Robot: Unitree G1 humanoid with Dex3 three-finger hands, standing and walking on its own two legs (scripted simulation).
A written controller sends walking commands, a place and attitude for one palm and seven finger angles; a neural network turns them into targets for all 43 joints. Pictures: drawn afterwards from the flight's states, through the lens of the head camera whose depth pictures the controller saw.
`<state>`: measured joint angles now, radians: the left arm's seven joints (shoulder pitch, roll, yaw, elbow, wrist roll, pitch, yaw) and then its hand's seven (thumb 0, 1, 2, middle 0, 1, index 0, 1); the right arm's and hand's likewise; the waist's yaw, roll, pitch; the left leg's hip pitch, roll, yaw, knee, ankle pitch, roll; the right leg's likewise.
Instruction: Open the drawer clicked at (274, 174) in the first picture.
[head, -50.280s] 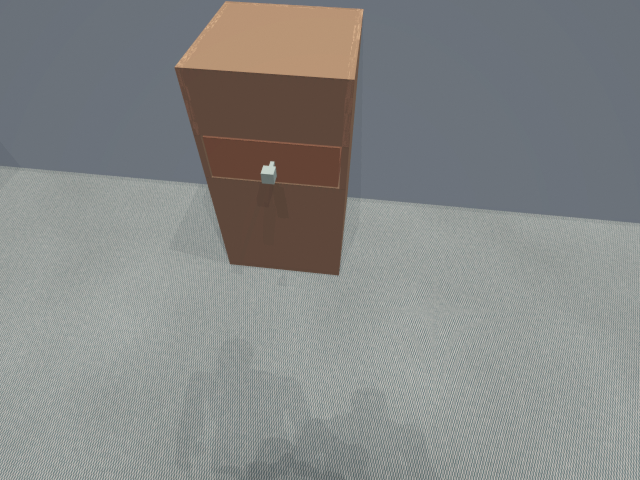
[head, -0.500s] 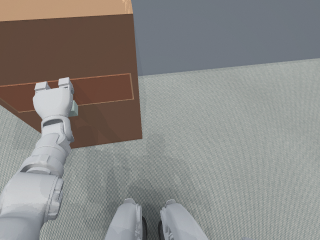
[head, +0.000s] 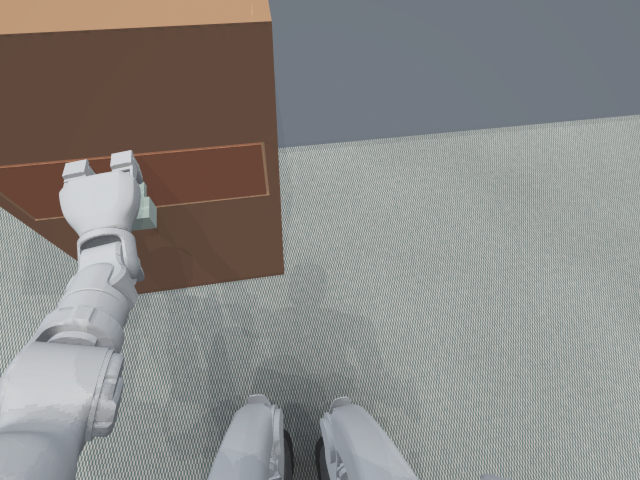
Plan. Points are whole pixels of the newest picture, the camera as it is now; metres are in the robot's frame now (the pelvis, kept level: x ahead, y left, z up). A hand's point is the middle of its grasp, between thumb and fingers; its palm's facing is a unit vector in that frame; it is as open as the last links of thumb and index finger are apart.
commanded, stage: move the hooked fingers above the handle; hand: left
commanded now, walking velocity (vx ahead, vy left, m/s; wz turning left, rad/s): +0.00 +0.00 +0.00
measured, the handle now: (141, 203) +0.52 +0.25 -0.11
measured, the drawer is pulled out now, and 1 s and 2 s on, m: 0.00 0.00 0.00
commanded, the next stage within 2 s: lower the fingers behind the handle in 1.38 s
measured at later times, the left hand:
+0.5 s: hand (115, 224) +0.46 +0.25 -0.06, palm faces -0.05 +0.00 -1.00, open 13.8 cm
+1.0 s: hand (120, 223) +0.46 +0.24 -0.05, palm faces -0.06 +0.00 -1.00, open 13.8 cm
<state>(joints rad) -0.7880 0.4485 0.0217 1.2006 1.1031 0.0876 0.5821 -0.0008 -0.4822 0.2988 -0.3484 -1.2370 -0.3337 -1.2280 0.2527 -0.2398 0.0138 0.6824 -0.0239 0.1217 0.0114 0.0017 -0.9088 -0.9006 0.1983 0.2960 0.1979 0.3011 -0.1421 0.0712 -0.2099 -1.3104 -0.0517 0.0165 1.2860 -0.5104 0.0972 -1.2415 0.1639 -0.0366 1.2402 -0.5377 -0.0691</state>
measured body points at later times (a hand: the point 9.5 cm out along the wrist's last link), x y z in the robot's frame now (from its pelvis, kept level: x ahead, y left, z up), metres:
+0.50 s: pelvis +0.00 +0.01 +0.00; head +0.15 +0.02 +0.43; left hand +0.46 +0.25 +0.00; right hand +0.05 -0.25 -0.13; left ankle +0.03 +0.06 -0.61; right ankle +0.01 -0.08 -0.61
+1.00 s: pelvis +0.00 +0.00 +0.00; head +0.15 +0.00 +0.43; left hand +0.46 +0.24 +0.00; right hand +0.04 -0.26 -0.13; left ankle +0.03 +0.06 -0.61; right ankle +0.01 -0.08 -0.61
